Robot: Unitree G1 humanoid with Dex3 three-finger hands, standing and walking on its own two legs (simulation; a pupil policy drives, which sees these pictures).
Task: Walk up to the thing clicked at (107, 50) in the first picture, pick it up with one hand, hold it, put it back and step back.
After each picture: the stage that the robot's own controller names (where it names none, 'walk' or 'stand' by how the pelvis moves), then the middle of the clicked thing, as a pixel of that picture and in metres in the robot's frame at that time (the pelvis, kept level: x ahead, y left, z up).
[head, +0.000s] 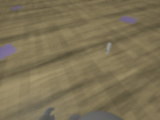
stand; (108, 48) +1.47 -0.30 -0.66
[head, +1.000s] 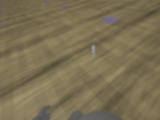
walk; (93, 51) +1.37 +0.09 -0.63
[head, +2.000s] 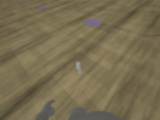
walk; (78, 67) +0.86 +0.29 -0.64
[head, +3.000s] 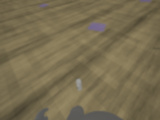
walk; (79, 85) +0.54 +0.21 -0.63
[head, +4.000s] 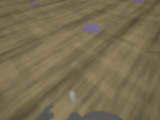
stand; (72, 96) +0.36 +0.22 -0.65
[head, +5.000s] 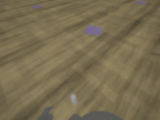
stand; (74, 99) +0.34 +0.21 -0.65
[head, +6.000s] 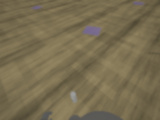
stand; (73, 97) +0.38 +0.23 -0.66
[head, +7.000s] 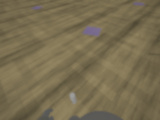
stand; (73, 98) +0.36 +0.23 -0.66
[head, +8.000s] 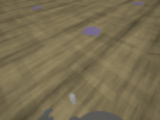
go down; (73, 99) +0.35 +0.23 -0.66
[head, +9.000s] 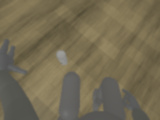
go down; (62, 58) +0.43 +0.26 -0.30
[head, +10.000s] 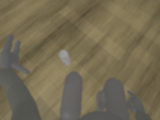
go down; (65, 59) +0.43 +0.27 -0.27
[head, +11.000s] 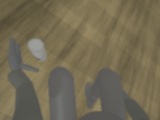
close in; (39, 52) +0.41 +0.31 -0.16
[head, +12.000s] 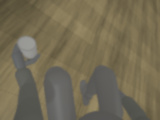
close; (30, 52) +0.41 +0.32 -0.16
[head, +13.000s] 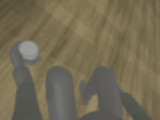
lift; (30, 53) +0.38 +0.32 -0.16
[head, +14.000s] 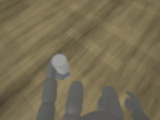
lift; (63, 69) +0.33 +0.21 +0.00
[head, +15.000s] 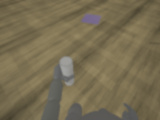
hold; (68, 73) +0.33 +0.18 +0.02
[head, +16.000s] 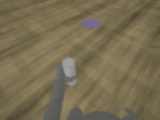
hold; (70, 73) +0.33 +0.17 +0.03
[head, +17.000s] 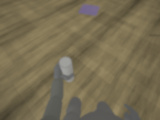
crouch; (67, 71) +0.35 +0.18 -0.02
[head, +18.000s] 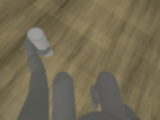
lower; (43, 45) +0.47 +0.29 -0.07
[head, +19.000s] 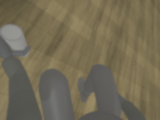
lower; (18, 44) +0.44 +0.34 -0.16
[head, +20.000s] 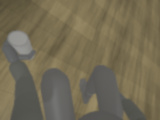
lower; (24, 48) +0.42 +0.33 -0.16
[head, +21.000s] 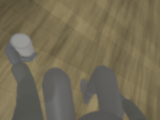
lower; (26, 50) +0.41 +0.33 -0.16
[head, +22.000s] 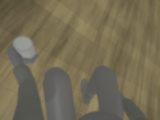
lower; (28, 52) +0.40 +0.32 -0.16
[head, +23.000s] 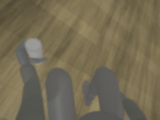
open; (36, 54) +0.40 +0.30 -0.16
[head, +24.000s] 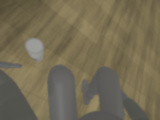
stand; (36, 52) +0.39 +0.30 -0.16
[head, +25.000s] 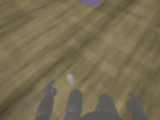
stand; (71, 79) +0.39 +0.23 -0.48
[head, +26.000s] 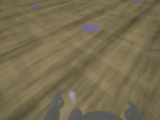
stand; (72, 97) +0.37 +0.22 -0.60
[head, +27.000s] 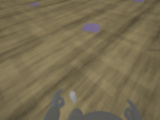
stand; (73, 97) +0.36 +0.21 -0.60
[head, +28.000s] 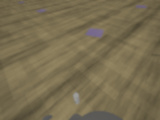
stand; (76, 98) +0.39 +0.20 -0.65
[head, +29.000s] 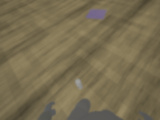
walk; (79, 84) +0.43 +0.23 -0.63
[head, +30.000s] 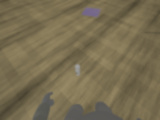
walk; (77, 70) +0.66 +0.20 -0.63
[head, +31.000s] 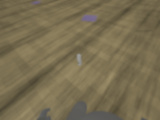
stand; (79, 59) +0.99 +0.30 -0.63
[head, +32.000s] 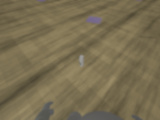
stand; (81, 61) +1.00 +0.21 -0.65
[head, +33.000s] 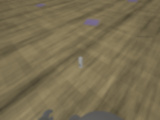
stand; (80, 62) +1.01 +0.23 -0.66
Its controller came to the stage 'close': yes
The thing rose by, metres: 0.68
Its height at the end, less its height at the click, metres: +0.00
